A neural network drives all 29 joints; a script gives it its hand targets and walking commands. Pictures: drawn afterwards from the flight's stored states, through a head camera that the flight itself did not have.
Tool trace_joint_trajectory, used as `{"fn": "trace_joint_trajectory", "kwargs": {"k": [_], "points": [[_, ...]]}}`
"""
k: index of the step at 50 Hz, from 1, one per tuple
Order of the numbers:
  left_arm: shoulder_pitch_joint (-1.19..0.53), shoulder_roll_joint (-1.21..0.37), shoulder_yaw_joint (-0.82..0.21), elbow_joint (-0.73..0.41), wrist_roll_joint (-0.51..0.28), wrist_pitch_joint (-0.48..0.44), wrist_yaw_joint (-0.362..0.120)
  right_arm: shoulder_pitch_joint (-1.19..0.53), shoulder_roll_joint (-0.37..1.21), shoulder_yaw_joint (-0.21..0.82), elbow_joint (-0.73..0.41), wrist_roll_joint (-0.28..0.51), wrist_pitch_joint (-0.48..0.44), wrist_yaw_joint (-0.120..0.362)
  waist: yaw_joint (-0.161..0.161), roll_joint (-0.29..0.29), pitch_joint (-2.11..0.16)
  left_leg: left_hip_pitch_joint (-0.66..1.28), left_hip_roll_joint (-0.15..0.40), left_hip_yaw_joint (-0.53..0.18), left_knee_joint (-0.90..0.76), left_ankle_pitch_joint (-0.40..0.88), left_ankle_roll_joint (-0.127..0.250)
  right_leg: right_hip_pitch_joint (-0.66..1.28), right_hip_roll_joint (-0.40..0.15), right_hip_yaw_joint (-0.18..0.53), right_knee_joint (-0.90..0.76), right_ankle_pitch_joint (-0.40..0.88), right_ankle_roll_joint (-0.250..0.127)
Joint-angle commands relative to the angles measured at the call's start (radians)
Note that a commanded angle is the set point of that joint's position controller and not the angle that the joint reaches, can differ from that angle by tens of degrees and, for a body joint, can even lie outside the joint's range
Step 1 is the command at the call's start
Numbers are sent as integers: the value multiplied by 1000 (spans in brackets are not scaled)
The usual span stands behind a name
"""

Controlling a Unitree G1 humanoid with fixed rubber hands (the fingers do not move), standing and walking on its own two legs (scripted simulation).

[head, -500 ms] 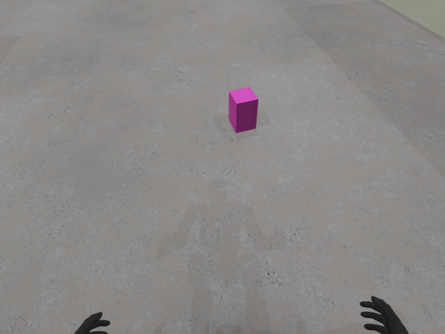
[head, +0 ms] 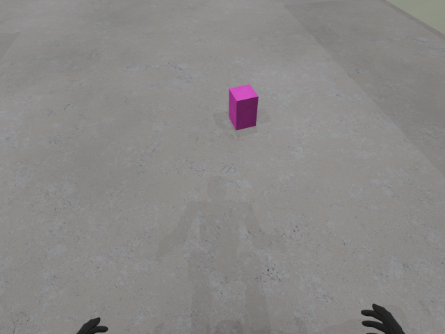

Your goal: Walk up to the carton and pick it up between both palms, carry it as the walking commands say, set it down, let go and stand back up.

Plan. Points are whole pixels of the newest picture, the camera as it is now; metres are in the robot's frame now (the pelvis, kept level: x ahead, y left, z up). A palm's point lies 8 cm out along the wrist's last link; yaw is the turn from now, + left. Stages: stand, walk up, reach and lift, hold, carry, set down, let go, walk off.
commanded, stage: walk up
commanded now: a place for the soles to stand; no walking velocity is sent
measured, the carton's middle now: (242, 107) +1.55 -0.04 -0.64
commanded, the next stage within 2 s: none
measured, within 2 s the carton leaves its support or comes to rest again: neither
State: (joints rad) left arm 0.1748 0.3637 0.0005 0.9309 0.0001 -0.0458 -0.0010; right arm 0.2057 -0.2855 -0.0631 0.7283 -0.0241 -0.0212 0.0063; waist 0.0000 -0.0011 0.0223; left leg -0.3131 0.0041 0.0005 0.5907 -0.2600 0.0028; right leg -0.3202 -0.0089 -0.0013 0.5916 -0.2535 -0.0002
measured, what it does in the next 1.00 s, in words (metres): walks ahead: left foot, then right foot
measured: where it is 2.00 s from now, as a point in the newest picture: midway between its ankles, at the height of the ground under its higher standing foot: (237, 262)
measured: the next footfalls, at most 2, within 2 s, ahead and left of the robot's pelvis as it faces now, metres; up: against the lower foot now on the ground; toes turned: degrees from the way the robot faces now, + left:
left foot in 0.62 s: +0.32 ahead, +0.11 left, +0.00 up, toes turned +2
right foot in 0.92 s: +0.32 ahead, -0.14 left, +0.00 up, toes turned -3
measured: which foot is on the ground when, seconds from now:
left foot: down 0.00-0.24, up 0.26-0.60, down 0.62-0.90, up 0.92-1.00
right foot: down 0.00-0.62, up 0.64-0.90, down 0.92-1.00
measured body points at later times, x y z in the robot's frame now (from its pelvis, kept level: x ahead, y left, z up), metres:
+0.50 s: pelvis +0.10 -0.04 +0.01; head +0.09 -0.05 +0.46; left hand +0.12 +0.30 -0.08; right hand +0.22 -0.35 -0.08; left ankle +0.18 +0.11 -0.68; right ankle +0.07 -0.14 -0.73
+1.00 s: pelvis +0.22 -0.04 +0.00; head +0.20 -0.06 +0.45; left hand +0.24 +0.30 -0.09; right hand +0.36 -0.35 -0.09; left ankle +0.27 +0.10 -0.68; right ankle +0.28 -0.14 -0.72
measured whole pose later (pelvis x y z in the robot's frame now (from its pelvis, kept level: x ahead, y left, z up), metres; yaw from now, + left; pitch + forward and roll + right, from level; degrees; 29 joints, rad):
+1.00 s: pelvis +0.22 -0.04 +0.00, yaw -1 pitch -3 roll +1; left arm 0.47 0.46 0.03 0.83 0.00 -0.10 -0.04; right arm 0.23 -0.40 -0.10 0.73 -0.02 -0.04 0.07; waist 0.01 0.03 0.00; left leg -0.47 0.01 -0.01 0.98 -0.41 0.05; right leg -0.32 -0.01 -0.04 0.63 -0.33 -0.04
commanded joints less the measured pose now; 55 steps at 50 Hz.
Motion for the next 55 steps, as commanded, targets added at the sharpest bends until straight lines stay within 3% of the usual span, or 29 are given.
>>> {"fn": "trace_joint_trajectory", "kwargs": {"k": [1,2,5,6,8,10,11,12,13,14,15,16,17,20,26,30,31,32,33,36,40,43,45,46,47,48,49,51,55], "points": [[30,271,98,-92,41,-32,-36,5,-354,-90,-4,-13,-52,30,10,68,-179,89,100,-128,-96,-429,101,46,-80,127,-110,-425,-91],[-3,294,118,-93,41,-40,-51,7,-374,-96,4,-12,-60,39,0,99,-93,55,117,-202,-133,-548,123,-74,-83,176,-62,-516,-104],[-80,253,109,-143,32,-48,-63,93,-398,-117,2,-17,-70,44,-66,238,14,267,288,-426,-345,-578,233,-369,-19,-38,169,-203,-35],[-57,260,102,-137,37,-44,-63,68,-415,-133,-5,-23,-68,45,-55,214,26,257,332,-443,-356,-537,252,-369,-69,-15,172,-182,-33],[-27,274,107,-128,38,-54,-67,65,-422,-127,-19,-14,-64,45,-37,168,0,228,319,-411,-337,-477,259,-306,-55,-12,154,-210,-26],[63,251,108,-114,26,-59,-73,-12,-382,-112,-36,-20,-57,58,10,233,-26,132,213,-212,-275,-401,202,-108,-15,-105,3,-181,-22],[147,262,116,-98,20,-64,-70,-38,-374,-108,-53,-11,-49,59,53,202,-58,26,178,-151,-165,-404,174,74,5,-113,-84,-107,-32],[264,286,134,-61,26,-76,-60,-45,-322,-89,-55,-20,-43,59,118,55,-105,-145,120,-51,61,-395,124,357,19,-100,-146,-121,-33],[382,393,158,-39,45,-86,-44,-96,-246,-66,-106,-1,-45,62,166,-243,-131,-468,-20,54,423,-351,40,532,-199,354,-300,-413,-125],[307,454,167,-86,41,-92,-34,-149,-269,-59,-108,-1,-46,50,140,-141,-10,-634,-21,-61,540,-310,39,424,-384,704,-436,-567,-208],[264,442,167,-112,28,-91,-30,-156,-318,-72,-91,12,-42,46,112,-16,92,-604,33,-141,574,-170,37,263,-394,654,-464,-618,-201],[197,406,155,-129,19,-91,-30,-82,-342,-82,-67,24,-46,53,45,25,108,-541,55,-151,542,-96,33,228,-349,562,-426,-526,-195],[145,380,153,-148,21,-94,-26,-32,-359,-96,-49,23,-47,61,33,31,53,-497,70,-103,474,-57,10,300,-289,456,-380,-395,-185],[210,355,138,-152,25,-99,-26,-61,-312,-95,-61,10,-49,74,42,-108,29,-419,84,-24,358,-21,-21,246,-241,315,-395,-214,-217],[292,350,129,-178,14,-85,-27,-183,-268,-81,-97,5,-63,82,88,-91,21,-273,48,62,53,-7,24,282,-243,178,-289,149,-230],[183,301,111,-211,7,-66,-25,112,-327,-105,7,3,-75,53,-56,-6,-186,305,-28,114,-135,89,61,55,-159,19,82,349,-140],[180,225,86,-235,-6,-70,-18,242,-389,-129,24,-23,-83,38,-119,193,-232,497,167,-188,-203,-169,144,-167,-79,-36,373,231,-88],[159,204,79,-268,3,-72,-23,219,-439,-126,-3,-26,-88,30,-116,203,-173,573,368,-557,-310,-331,235,-476,36,-22,529,-202,-41],[151,279,94,-253,18,-67,-26,188,-475,-141,-6,7,-86,35,-98,111,-94,390,414,-611,-361,-519,270,-463,-20,91,579,-184,-52],[237,317,122,-190,17,-49,-56,17,-426,-117,-25,19,-76,48,5,208,18,56,275,-332,-413,-550,191,-293,-70,46,393,-114,-14],[308,267,122,-141,11,-33,-84,-65,-428,-110,-67,-1,-58,66,45,298,16,-170,252,-201,-445,-545,199,-36,-56,-59,194,-109,-3],[383,250,129,-116,13,-38,-76,-131,-412,-115,-99,-10,-44,65,115,206,-38,-197,234,-157,-311,-520,173,171,-17,-99,31,-29,-42],[515,297,149,-71,27,-54,-53,-127,-353,-90,-112,-8,-29,67,157,30,-107,-324,143,-77,5,-593,126,373,30,-104,-54,-63,-50],[553,387,159,-75,33,-63,-30,-124,-271,-54,-123,2,-22,63,178,-246,-60,-478,-3,73,393,-480,66,386,-132,194,-222,-381,-76],[377,469,175,-149,46,-83,-11,-132,-238,-48,-138,11,-25,56,105,-196,33,-615,-56,-65,536,-322,35,241,-379,754,-514,-732,-150],[271,482,179,-188,33,-81,-3,-116,-336,-77,-84,28,-23,49,38,-51,101,-571,15,-161,584,-185,28,118,-438,783,-559,-808,-194],[207,442,170,-213,13,-91,-3,-41,-379,-90,-51,37,-28,57,-20,57,128,-512,29,-148,560,-74,15,93,-373,625,-483,-652,-156],[214,376,150,-209,19,-93,-8,-23,-346,-82,-33,25,-33,68,-4,-45,56,-422,78,-74,450,-5,-3,177,-245,357,-413,-357,-145],[278,354,151,-200,25,-89,-21,-101,-315,-83,-41,9,-22,80,52,-99,61,-363,72,-10,263,-7,-22,179,-247,308,-414,-368,-223]]}}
